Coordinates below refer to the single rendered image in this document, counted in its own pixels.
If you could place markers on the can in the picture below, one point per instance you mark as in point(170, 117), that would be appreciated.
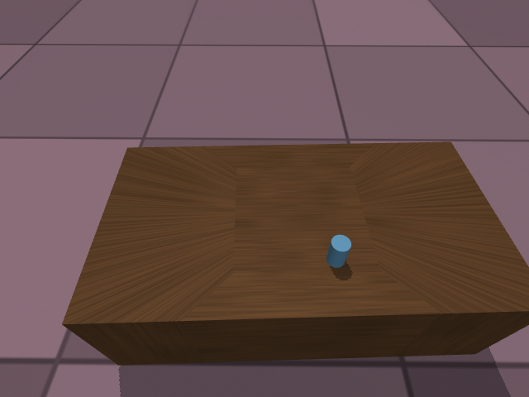
point(338, 251)

